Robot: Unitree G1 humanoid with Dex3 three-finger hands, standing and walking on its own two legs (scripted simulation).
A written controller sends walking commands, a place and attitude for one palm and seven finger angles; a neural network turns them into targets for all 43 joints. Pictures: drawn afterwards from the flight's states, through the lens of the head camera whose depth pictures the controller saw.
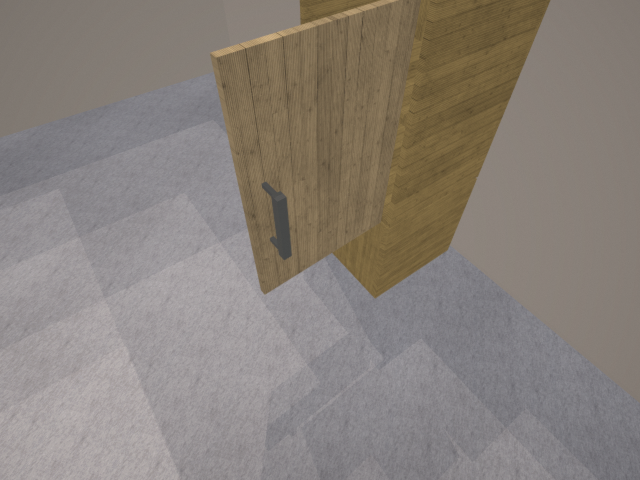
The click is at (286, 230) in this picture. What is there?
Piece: cupboard door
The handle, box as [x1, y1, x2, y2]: [262, 182, 291, 259]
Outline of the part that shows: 262,183 262,187 271,196 277,237 276,239 273,236 270,238 270,240 278,249 279,254 282,258 285,259 291,255 286,197 280,191 276,192 266,182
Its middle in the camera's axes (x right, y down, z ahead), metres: -0.09 -0.03 +0.77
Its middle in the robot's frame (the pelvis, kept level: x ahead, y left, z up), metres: +0.58 +0.12 -0.09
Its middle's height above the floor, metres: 0.69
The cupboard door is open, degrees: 92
